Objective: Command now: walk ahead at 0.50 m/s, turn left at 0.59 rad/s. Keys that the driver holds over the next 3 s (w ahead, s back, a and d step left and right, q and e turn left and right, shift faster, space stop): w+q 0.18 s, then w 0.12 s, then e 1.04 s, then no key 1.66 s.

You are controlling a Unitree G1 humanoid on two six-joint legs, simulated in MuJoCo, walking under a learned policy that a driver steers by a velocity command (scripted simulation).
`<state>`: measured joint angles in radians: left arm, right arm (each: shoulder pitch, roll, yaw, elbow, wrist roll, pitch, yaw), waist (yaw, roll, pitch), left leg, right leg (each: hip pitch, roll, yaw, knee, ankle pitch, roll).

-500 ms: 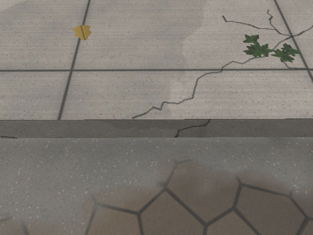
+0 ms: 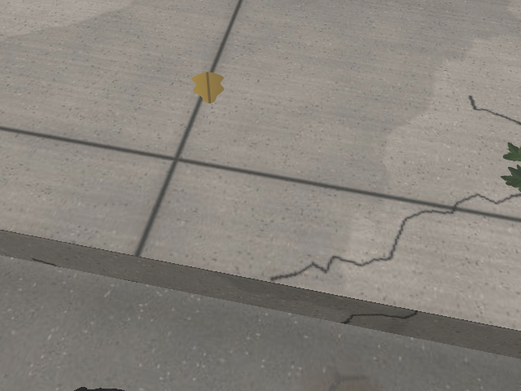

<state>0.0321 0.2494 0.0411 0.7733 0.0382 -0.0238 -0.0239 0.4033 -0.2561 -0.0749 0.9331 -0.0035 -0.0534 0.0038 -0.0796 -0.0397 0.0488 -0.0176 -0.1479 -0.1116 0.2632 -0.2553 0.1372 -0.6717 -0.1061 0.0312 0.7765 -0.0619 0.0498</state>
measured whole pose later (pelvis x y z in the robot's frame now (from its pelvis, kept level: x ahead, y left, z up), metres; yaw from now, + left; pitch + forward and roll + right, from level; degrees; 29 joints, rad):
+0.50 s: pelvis +0.26 -0.02 +0.00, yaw +9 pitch +1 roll -1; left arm 0.38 0.23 0.03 0.94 0.01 -0.08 -0.02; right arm 0.08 -0.25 -0.02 0.82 -0.03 -0.05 0.02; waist 0.07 0.04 0.06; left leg -0.51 0.02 -0.03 0.68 -0.16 0.00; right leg -0.12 0.03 -0.05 0.31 -0.21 -0.02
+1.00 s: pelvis +0.29 -0.01 -0.02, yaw -9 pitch +0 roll +1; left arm 0.21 0.26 0.06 0.79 0.02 0.05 -0.02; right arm 0.17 -0.28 -0.05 0.84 -0.03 0.02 -0.03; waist 0.00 0.02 0.03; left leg -0.38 0.10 0.22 0.63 -0.29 0.00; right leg -0.27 0.00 -0.04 0.60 -0.35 -0.05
